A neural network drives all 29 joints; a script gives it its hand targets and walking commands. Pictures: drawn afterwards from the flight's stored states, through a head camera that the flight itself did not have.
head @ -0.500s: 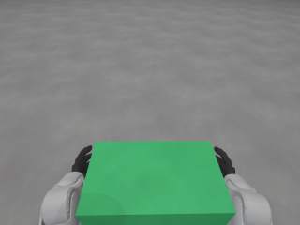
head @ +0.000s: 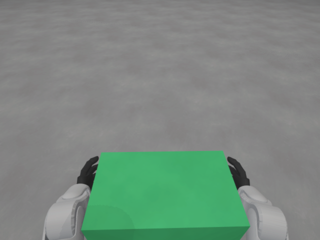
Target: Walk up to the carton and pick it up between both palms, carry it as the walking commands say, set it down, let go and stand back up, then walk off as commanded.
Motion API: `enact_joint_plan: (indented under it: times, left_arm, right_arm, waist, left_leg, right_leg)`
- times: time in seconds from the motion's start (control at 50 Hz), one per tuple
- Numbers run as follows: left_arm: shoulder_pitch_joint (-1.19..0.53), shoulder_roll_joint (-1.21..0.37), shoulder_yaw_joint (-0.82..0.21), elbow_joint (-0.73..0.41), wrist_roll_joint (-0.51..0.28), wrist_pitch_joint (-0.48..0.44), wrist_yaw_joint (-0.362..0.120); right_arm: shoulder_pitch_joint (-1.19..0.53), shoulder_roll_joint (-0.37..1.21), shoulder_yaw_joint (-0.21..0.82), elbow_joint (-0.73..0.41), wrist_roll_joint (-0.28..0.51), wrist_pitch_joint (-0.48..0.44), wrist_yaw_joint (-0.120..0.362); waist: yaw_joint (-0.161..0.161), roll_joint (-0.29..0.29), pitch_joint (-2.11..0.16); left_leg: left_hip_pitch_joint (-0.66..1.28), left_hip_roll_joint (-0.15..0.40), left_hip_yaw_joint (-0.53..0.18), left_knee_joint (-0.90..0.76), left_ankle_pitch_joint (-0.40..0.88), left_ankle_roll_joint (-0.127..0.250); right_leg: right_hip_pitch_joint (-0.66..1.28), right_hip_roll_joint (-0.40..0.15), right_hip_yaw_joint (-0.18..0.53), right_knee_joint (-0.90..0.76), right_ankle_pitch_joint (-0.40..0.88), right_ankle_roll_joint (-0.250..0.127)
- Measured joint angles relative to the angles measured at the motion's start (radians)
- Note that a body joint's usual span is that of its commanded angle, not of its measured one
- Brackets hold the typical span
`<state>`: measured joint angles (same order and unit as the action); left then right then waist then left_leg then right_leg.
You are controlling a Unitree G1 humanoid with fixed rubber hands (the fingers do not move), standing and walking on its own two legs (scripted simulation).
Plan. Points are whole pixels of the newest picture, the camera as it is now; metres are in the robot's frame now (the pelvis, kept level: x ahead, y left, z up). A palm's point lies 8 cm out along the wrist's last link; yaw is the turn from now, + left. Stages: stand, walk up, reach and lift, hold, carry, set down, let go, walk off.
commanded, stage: carry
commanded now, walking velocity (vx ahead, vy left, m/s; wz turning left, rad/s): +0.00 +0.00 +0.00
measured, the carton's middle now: (162, 217) +0.21 +0.00 +0.00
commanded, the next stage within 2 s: hold in 0.02 s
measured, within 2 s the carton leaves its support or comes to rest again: neither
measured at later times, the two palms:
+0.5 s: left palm (88, 185) +0.28 +0.18 +0.03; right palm (230, 184) +0.27 -0.17 +0.04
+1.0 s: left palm (92, 188) +0.30 +0.19 -0.03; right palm (219, 187) +0.30 -0.17 -0.03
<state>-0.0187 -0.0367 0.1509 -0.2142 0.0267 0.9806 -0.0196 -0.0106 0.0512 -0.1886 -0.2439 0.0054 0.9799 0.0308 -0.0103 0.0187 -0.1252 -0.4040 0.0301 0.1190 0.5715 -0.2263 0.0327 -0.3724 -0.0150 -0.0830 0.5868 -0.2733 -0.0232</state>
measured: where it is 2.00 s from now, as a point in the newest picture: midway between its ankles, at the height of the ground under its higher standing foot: outside the picture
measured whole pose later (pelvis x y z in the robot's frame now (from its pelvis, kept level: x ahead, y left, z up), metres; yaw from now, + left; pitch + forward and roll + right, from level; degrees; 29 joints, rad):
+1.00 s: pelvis +0.00 +0.01 -0.01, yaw +0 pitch +2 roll +0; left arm -0.30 -0.04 0.29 0.47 0.19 0.42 -0.11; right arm -0.29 0.06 -0.38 0.43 -0.20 0.41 0.21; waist 0.00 -0.01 0.07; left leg -0.42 0.00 0.10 0.67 -0.28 0.06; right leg -0.39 0.00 -0.03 0.68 -0.32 -0.01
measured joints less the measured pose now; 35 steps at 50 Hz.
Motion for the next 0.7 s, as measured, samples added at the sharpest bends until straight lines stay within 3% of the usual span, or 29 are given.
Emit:
enact_joint_plan:
  times: [0.04, 0.08, 0.12, 0.22, 0.32, 0.38, 0.5, 0.7]
  left_arm:
    - [-0.003, -0.002, 0.006, 0.015, 0.004, -0.01, -0.005]
    - [-0.035, -0.005, 0.018, 0.137, 0.034, -0.09, -0.027]
    - [-0.043, 0.008, 0.015, 0.219, 0.039, -0.167, -0.032]
    - [-0.068, 0.069, -0.022, 0.254, 0.007, -0.277, -0.03]
    - [-0.142, 0.05, -0.009, 0.345, 0.028, -0.293, -0.039]
    - [-0.14, 0.03, -0.007, 0.329, 0.051, -0.292, -0.036]
    - [-0.165, 0.042, 0.042, 0.46, 0.067, -0.339, -0.048]
    - [-0.243, 0.004, 0.111, 0.606, 0.138, -0.402, -0.076]
  right_arm:
    - [-0.004, 0.0, -0.002, 0.012, -0.004, -0.007, 0.001]
    - [-0.038, -0.001, -0.022, 0.133, -0.028, -0.084, 0.023]
    - [-0.055, -0.017, -0.004, 0.221, -0.038, -0.158, 0.03]
    - [-0.061, -0.026, 0.041, 0.237, -0.059, -0.276, 0.021]
    - [-0.1, -0.046, 0.02, 0.283, -0.074, -0.278, 0.029]
    - [-0.106, -0.062, 0.012, 0.285, -0.054, -0.282, 0.04]
    - [-0.182, -0.013, -0.04, 0.465, -0.107, -0.338, 0.07]
    - [-0.241, 0.017, -0.167, 0.592, -0.181, -0.408, 0.144]
  waist:
    - [0.005, 0.004, 0.005]
    - [0.031, 0.01, 0.062]
    - [0.036, 0.017, 0.112]
    - [-0.023, 0.007, 0.158]
    - [-0.041, -0.007, 0.167]
    - [-0.034, -0.009, 0.163]
    - [-0.008, -0.025, 0.176]
    - [-0.022, -0.024, 0.169]
  left_leg:
    - [0.01, 0.003, 0.001, -0.002, -0.001, -0.001]
    - [0.077, 0.006, 0.011, -0.039, 0.015, -0.002]
    - [0.126, 0.003, 0.011, -0.081, 0.032, -0.001]
    - [0.16, -0.021, -0.025, -0.137, 0.071, 0.004]
    - [0.179, -0.026, -0.037, -0.138, 0.07, 0.008]
    - [0.193, -0.026, -0.029, -0.145, 0.07, 0.009]
    - [0.232, -0.03, -0.024, -0.139, 0.056, 0.01]
    - [0.204, -0.046, -0.035, -0.06, 0.008, 0.02]
  right_leg:
    - [0.011, 0.003, 0.001, -0.007, 0.002, -0.001]
    - [0.072, 0.014, 0.017, -0.046, 0.023, -0.002]
    - [0.121, 0.017, 0.023, -0.091, 0.047, 0.001]
    - [0.166, -0.001, -0.015, -0.135, 0.064, 0.002]
    - [0.194, -0.004, -0.025, -0.146, 0.065, 0.003]
    - [0.205, -0.003, -0.017, -0.154, 0.069, 0.005]
    - [0.232, 0.003, 0.011, -0.143, 0.061, 0.003]
    - [0.208, 0.004, 0.039, -0.06, 0.009, 0.015]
